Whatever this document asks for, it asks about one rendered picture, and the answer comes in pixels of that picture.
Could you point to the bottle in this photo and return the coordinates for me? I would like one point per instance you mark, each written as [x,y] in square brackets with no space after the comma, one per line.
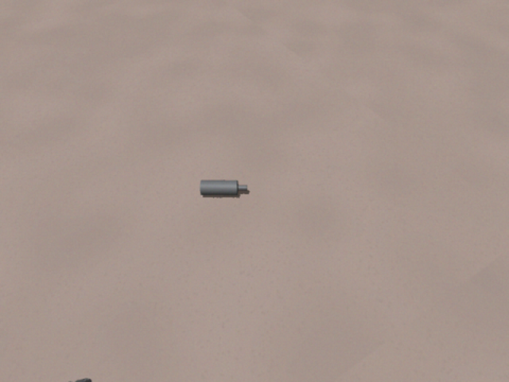
[220,187]

